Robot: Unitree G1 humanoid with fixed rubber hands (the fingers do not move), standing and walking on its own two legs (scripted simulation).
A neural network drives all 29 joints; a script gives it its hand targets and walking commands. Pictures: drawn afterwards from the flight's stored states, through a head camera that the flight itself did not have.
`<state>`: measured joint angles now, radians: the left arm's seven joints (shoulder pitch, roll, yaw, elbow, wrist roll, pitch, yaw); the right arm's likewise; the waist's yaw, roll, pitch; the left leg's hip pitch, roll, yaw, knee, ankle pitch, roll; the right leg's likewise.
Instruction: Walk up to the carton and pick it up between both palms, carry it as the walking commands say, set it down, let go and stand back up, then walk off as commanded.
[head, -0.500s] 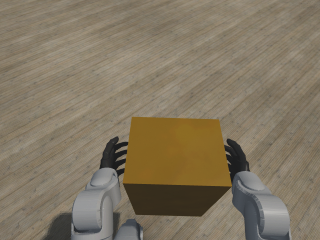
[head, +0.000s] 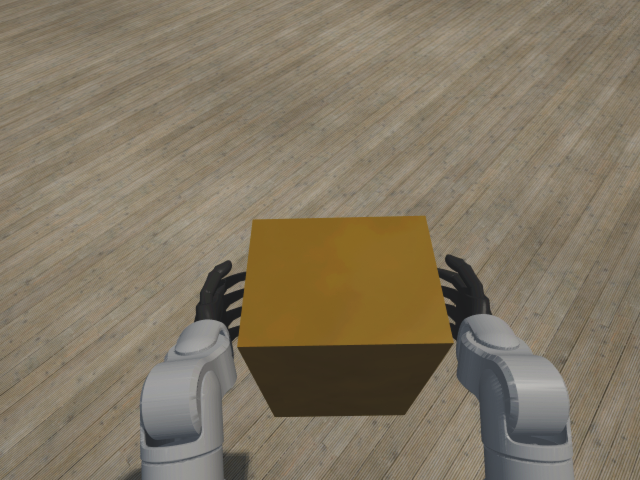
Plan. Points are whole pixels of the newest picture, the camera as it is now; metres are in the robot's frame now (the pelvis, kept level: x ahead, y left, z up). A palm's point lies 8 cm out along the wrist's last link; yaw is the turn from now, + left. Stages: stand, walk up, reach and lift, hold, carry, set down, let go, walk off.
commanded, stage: carry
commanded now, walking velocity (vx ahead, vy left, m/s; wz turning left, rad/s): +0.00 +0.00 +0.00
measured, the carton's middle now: (339, 330) +0.30 +0.01 +0.01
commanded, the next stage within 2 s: none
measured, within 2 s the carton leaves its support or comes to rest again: neither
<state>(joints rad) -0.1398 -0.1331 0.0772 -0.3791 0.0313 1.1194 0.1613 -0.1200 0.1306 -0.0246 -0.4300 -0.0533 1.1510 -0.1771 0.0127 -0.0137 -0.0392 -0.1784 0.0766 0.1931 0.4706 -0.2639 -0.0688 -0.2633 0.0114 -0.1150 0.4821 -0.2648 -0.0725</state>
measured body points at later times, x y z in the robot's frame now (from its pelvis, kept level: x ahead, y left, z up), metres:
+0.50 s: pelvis +0.19 +0.01 -0.01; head +0.23 +0.01 +0.43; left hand +0.50 +0.15 +0.03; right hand +0.49 -0.14 +0.04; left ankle +0.15 +0.10 -0.75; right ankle +0.06 -0.07 -0.71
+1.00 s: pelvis +0.43 -0.02 -0.04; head +0.45 -0.04 +0.41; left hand +0.72 +0.12 +0.02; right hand +0.71 -0.16 +0.01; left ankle +0.25 +0.11 -0.70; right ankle +0.36 -0.08 -0.75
